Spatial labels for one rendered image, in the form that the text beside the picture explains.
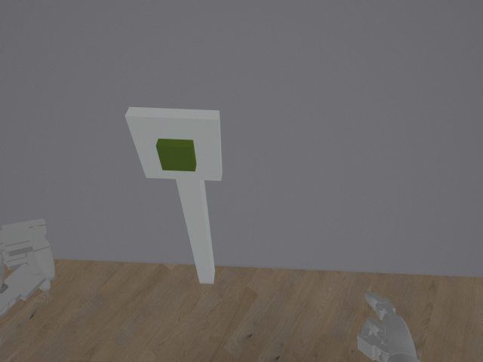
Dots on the robot right hand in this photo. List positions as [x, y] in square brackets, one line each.
[392, 336]

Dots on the button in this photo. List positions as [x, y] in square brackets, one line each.
[176, 154]

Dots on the panel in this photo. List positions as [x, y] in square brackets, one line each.
[147, 125]

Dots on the robot left hand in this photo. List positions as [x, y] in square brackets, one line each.
[23, 247]

